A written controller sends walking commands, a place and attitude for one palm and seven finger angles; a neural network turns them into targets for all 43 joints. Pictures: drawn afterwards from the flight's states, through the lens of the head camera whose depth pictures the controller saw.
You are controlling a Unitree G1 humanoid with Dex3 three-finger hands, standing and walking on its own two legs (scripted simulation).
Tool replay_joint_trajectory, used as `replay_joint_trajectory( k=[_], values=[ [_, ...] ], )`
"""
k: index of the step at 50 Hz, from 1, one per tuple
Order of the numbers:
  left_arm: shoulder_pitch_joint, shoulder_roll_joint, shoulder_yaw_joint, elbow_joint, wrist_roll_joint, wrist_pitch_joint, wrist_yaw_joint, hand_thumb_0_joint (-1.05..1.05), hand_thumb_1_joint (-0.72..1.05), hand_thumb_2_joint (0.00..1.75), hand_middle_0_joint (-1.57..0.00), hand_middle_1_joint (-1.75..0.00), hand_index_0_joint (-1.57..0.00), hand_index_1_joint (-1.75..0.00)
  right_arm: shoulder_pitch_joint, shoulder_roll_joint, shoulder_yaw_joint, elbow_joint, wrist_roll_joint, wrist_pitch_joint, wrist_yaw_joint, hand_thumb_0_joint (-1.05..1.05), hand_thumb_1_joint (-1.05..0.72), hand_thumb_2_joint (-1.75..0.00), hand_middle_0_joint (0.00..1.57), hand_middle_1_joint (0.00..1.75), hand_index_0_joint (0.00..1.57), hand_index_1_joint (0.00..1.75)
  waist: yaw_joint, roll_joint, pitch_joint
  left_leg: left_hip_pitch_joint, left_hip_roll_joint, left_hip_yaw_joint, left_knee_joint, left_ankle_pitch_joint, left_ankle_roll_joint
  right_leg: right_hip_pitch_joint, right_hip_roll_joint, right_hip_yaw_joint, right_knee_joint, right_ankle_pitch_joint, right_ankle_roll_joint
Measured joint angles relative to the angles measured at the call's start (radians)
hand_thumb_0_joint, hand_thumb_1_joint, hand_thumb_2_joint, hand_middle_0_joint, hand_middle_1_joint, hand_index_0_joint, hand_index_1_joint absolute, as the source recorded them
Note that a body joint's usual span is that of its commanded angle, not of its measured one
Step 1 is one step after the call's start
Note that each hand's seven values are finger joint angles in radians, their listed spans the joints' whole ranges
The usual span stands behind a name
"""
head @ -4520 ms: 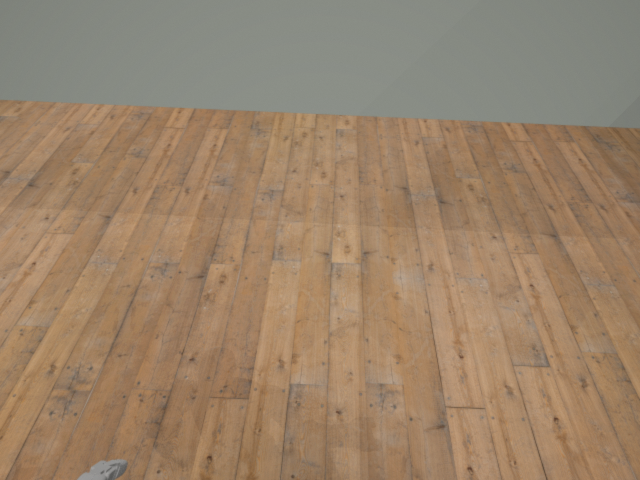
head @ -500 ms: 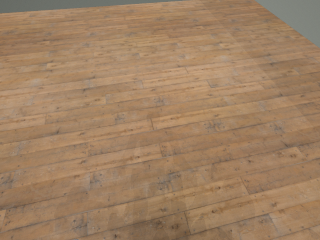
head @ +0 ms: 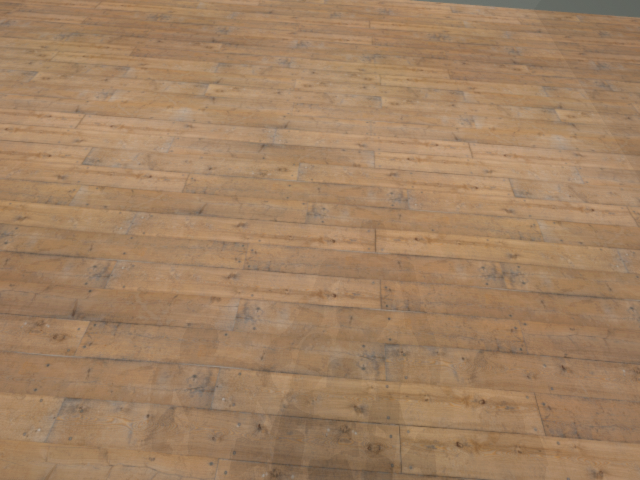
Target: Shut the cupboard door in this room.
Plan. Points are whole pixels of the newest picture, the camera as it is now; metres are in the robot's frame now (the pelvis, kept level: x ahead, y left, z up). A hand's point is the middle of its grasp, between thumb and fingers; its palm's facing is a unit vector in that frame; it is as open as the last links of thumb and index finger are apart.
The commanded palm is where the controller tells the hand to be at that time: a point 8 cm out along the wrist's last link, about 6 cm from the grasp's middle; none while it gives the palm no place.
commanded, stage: turn or walk to find it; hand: left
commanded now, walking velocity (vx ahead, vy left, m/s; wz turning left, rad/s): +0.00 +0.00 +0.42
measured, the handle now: out of the picture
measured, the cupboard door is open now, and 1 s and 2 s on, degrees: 79 79 79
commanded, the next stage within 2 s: none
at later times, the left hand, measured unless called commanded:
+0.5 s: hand out of the picture +0.05 +0.20 -0.14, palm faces +0.19 -0.94 -0.29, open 7.4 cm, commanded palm none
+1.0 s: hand out of the picture -0.13 +0.20 -0.18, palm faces +0.46 -0.85 -0.25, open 7.4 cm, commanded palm none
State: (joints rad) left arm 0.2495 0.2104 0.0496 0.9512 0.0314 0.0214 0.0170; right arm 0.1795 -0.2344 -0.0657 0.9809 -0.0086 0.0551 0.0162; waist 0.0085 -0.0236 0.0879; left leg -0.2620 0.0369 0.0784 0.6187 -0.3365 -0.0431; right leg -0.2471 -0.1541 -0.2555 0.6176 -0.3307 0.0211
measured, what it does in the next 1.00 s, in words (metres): steps on the spot, turning left: right foot, then left foot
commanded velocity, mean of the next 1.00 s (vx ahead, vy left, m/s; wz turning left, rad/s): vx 0.00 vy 0.00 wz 0.42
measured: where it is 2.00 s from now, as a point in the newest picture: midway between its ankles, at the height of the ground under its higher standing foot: outside the picture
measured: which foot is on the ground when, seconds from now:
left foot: down 0.00-0.48, up 0.50-0.92, down 0.94-1.00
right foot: down 0.00-0.02, up 0.04-0.44, down 0.46-0.94, up 0.96-1.00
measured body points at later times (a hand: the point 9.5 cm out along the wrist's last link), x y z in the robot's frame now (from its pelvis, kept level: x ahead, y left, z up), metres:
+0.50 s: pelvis -0.02 -0.02 +0.00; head +0.01 -0.04 +0.45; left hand +0.04 +0.25 -0.12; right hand +0.07 -0.25 -0.16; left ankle -0.01 +0.11 -0.72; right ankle -0.01 -0.12 -0.73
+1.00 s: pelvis -0.06 +0.00 +0.00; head -0.03 +0.03 +0.44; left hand -0.16 +0.25 -0.16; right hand +0.15 -0.19 -0.13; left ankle -0.10 +0.09 -0.73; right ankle -0.02 -0.12 -0.70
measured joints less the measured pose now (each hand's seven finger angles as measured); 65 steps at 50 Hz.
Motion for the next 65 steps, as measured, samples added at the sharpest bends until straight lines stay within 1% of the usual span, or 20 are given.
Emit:
replay_joint_trajectory(
  k=[1, 3, 6, 10, 18, 21, 23, 25, 27, 30, 33, 40, 44, 46, 47, 48, 50, 54, 58, 65],
  values=[
    [0.003, 0.012, 0.006, 0.004, -0.004, 0.008, -0.001, 0.01, 0.90, 0.89, -0.20, -0.30, -0.20, -0.30, -0.008, 0.005, 0.000, -0.005, -0.002, -0.010, 0.000, 0.01, -0.90, -0.90, 0.19, 0.29, 0.20, 0.30, 0.002, -0.014, 0.000, 0.001, -0.011, 0.004, -0.019, 0.021, 0.039, -0.024, -0.015, 0.006, 0.045, -0.015, 0.009],
    [0.002, 0.034, 0.015, 0.015, -0.005, 0.032, 0.003, 0.01, 0.90, 0.89, -0.20, -0.30, -0.20, -0.30, -0.024, 0.020, 0.007, -0.017, -0.005, -0.024, -0.002, 0.01, -0.90, -0.90, 0.20, 0.29, 0.20, 0.30, 0.013, -0.037, 0.004, -0.012, -0.024, 0.009, 0.006, 0.008, 0.073, -0.090, -0.006, 0.083, 0.195, -0.146, 0.026],
    [-0.010, 0.049, 0.025, 0.036, -0.005, 0.053, 0.001, 0.01, 0.90, 0.89, -0.20, -0.30, -0.20, -0.30, -0.027, 0.034, 0.017, -0.030, -0.008, -0.036, -0.016, 0.01, -0.90, -0.90, 0.20, 0.29, 0.20, 0.30, 0.010, -0.034, -0.003, -0.001, -0.030, -0.008, -0.036, 0.026, 0.079, -0.172, 0.031, 0.165, 0.399, -0.140, 0.036],
    [-0.024, 0.053, 0.027, 0.029, -0.006, 0.043, -0.006, 0.01, 0.91, 0.90, -0.20, -0.29, -0.20, -0.29, -0.020, 0.044, 0.026, -0.033, -0.005, -0.041, -0.022, 0.01, -0.90, -0.90, 0.20, 0.30, 0.20, 0.30, 0.009, -0.021, -0.017, 0.026, -0.048, -0.035, -0.127, 0.086, 0.086, -0.207, 0.047, 0.205, 0.465, -0.067, 0.051],
    [-0.067, 0.025, 0.017, -0.011, -0.012, 0.036, -0.002, 0.01, 0.91, 0.90, -0.19, -0.29, -0.20, -0.29, 0.007, 0.045, 0.020, -0.033, -0.011, -0.032, -0.018, 0.01, -0.90, -0.90, 0.20, 0.30, 0.21, 0.30, -0.019, 0.017, -0.029, 0.016, -0.075, -0.093, -0.163, 0.128, 0.079, -0.138, 0.082, 0.223, 0.270, -0.103, 0.056],
    [-0.085, 0.006, 0.009, -0.030, -0.016, 0.026, -0.001, 0.01, 0.91, 0.90, -0.19, -0.29, -0.20, -0.29, 0.021, 0.036, 0.012, -0.029, -0.014, -0.024, -0.016, 0.01, -0.90, -0.90, 0.20, 0.30, 0.21, 0.30, -0.032, 0.036, -0.029, -0.009, -0.083, -0.118, -0.138, 0.128, 0.065, -0.082, 0.104, 0.220, 0.134, -0.085, 0.045],
    [-0.087, -0.003, 0.001, -0.046, -0.018, 0.011, 0.000, 0.01, 0.90, 0.90, -0.20, -0.29, -0.20, -0.29, 0.036, 0.029, 0.006, -0.027, -0.010, -0.018, -0.014, 0.01, -0.90, -0.90, 0.20, 0.30, 0.21, 0.30, -0.035, 0.043, -0.035, -0.037, -0.094, -0.133, -0.101, 0.117, 0.051, -0.019, 0.112, 0.211, -0.020, 0.000, 0.037],
    [-0.089, -0.026, -0.007, -0.051, -0.009, -0.004, 0.003, 0.01, 0.90, 0.90, -0.20, -0.29, -0.20, -0.30, 0.046, 0.012, -0.006, -0.021, -0.005, -0.009, -0.012, 0.01, -0.90, -0.90, 0.20, 0.30, 0.21, 0.30, -0.039, 0.078, -0.032, -0.084, -0.086, -0.153, 0.007, 0.024, 0.041, -0.007, 0.126, 0.179, -0.039, 0.019, -0.020],
    [-0.079, -0.040, -0.014, -0.059, -0.008, -0.010, 0.003, 0.01, 0.90, 0.90, -0.20, -0.30, -0.20, -0.30, 0.056, 0.003, -0.015, -0.010, -0.009, 0.007, -0.010, 0.01, -0.90, -0.90, 0.20, 0.30, 0.20, 0.30, -0.038, 0.081, -0.033, -0.150, -0.093, -0.144, 0.207, -0.087, 0.031, 0.003, 0.114, 0.154, -0.038, 0.007, -0.050],
    [-0.061, -0.054, -0.019, -0.054, -0.009, -0.012, 0.005, 0.01, 0.90, 0.89, -0.20, -0.30, -0.20, -0.30, 0.060, -0.011, -0.025, 0.005, -0.012, 0.017, -0.002, 0.01, -0.90, -0.90, 0.20, 0.30, 0.20, 0.30, -0.038, 0.080, -0.029, -0.219, -0.072, -0.122, 0.451, -0.063, 0.011, 0.036, 0.101, 0.124, -0.080, 0.022, -0.059],
    [-0.048, -0.060, -0.021, -0.041, -0.007, -0.013, 0.007, 0.01, 0.90, 0.89, -0.20, -0.30, -0.20, -0.30, 0.064, -0.017, -0.028, 0.014, -0.012, 0.018, 0.000, 0.01, -0.90, -0.90, 0.20, 0.29, 0.20, 0.30, -0.042, 0.072, -0.023, -0.233, -0.038, -0.106, 0.531, -0.030, -0.012, 0.058, 0.087, 0.093, -0.107, 0.035, -0.059],
    [-0.017, -0.040, -0.014, -0.016, 0.001, -0.017, 0.006, 0.01, 0.91, 0.89, -0.20, -0.30, -0.20, -0.30, 0.034, -0.014, -0.017, 0.031, -0.007, 0.026, -0.002, 0.01, -0.91, -0.90, 0.19, 0.29, 0.20, 0.30, -0.016, 0.037, -0.004, -0.146, 0.006, -0.062, 0.344, -0.092, -0.029, 0.059, 0.044, 0.032, -0.098, 0.030, -0.049],
    [0.001, -0.010, -0.004, 0.004, 0.005, -0.009, 0.004, 0.01, 0.91, 0.89, -0.20, -0.30, -0.20, -0.30, -0.009, -0.005, -0.004, 0.017, 0.000, 0.016, -0.003, 0.01, -0.91, -0.90, 0.19, 0.29, 0.20, 0.30, 0.006, 0.014, 0.006, -0.070, 0.002, -0.022, 0.172, -0.104, -0.014, 0.035, 0.020, 0.004, -0.055, 0.015, -0.031],
    [0.012, 0.007, 0.003, 0.016, 0.002, -0.002, 0.003, 0.01, 0.90, 0.89, -0.20, -0.30, -0.20, -0.30, -0.026, -0.001, 0.001, 0.000, 0.001, 0.003, -0.002, 0.01, -0.91, -0.90, 0.19, 0.29, 0.20, 0.30, 0.010, 0.005, 0.003, -0.016, -0.003, 0.002, 0.044, -0.036, -0.003, 0.017, 0.006, -0.012, -0.014, -0.002, -0.016],
    [0.021, 0.015, 0.007, 0.018, -0.002, 0.004, 0.002, 0.01, 0.90, 0.89, -0.20, -0.30, -0.20, -0.30, -0.030, -0.002, 0.004, -0.011, -0.001, -0.008, -0.001, 0.01, -0.91, -0.90, 0.19, 0.29, 0.20, 0.30, 0.010, 0.004, -0.004, 0.009, -0.003, 0.005, -0.024, 0.012, 0.022, -0.002, 0.000, -0.020, 0.021, -0.018, -0.006],
    [0.020, 0.029, 0.012, 0.023, -0.006, 0.013, 0.001, 0.01, 0.90, 0.89, -0.20, -0.30, -0.20, -0.30, -0.040, 0.007, 0.004, -0.016, -0.003, -0.017, -0.001, 0.01, -0.91, -0.90, 0.19, 0.29, 0.20, 0.30, 0.013, -0.015, -0.001, 0.001, -0.016, 0.008, -0.018, 0.013, 0.049, -0.031, -0.010, 0.002, 0.081, -0.072, 0.010],
    [0.014, 0.046, 0.018, 0.033, -0.006, 0.038, 0.005, 0.01, 0.90, 0.89, -0.20, -0.30, -0.20, -0.30, -0.052, 0.020, 0.012, -0.028, -0.006, -0.031, -0.005, 0.01, -0.90, -0.90, 0.19, 0.29, 0.20, 0.30, 0.022, -0.032, 0.005, -0.009, -0.028, 0.007, 0.001, 0.007, 0.075, -0.099, 0.010, 0.084, 0.243, -0.182, 0.027],
    [-0.006, 0.053, 0.022, 0.038, -0.007, 0.049, -0.002, 0.01, 0.91, 0.90, -0.20, -0.29, -0.20, -0.29, -0.050, 0.030, 0.024, -0.038, -0.007, -0.035, -0.018, 0.01, -0.90, -0.90, 0.20, 0.29, 0.20, 0.30, 0.020, -0.022, -0.004, 0.014, -0.039, -0.020, -0.067, 0.051, 0.084, -0.184, 0.046, 0.167, 0.441, -0.129, 0.042],
    [-0.021, 0.044, 0.019, 0.019, -0.007, 0.039, -0.008, 0.01, 0.91, 0.90, -0.20, -0.29, -0.20, -0.29, -0.039, 0.035, 0.028, -0.038, -0.006, -0.036, -0.019, 0.01, -0.90, -0.90, 0.20, 0.30, 0.20, 0.30, 0.014, -0.008, -0.018, 0.030, -0.056, -0.045, -0.136, 0.099, 0.092, -0.192, 0.054, 0.202, 0.423, -0.081, 0.054],
    [-0.067, 0.014, 0.010, -0.016, -0.012, 0.033, -0.003, 0.01, 0.91, 0.90, -0.20, -0.29, -0.20, -0.29, -0.003, 0.036, 0.019, -0.037, -0.012, -0.028, -0.015, 0.01, -0.90, -0.90, 0.20, 0.30, 0.21, 0.30, -0.020, 0.024, -0.026, 0.007, -0.075, -0.095, -0.148, 0.128, 0.082, -0.124, 0.085, 0.220, 0.240, -0.110, 0.052]
  ],
)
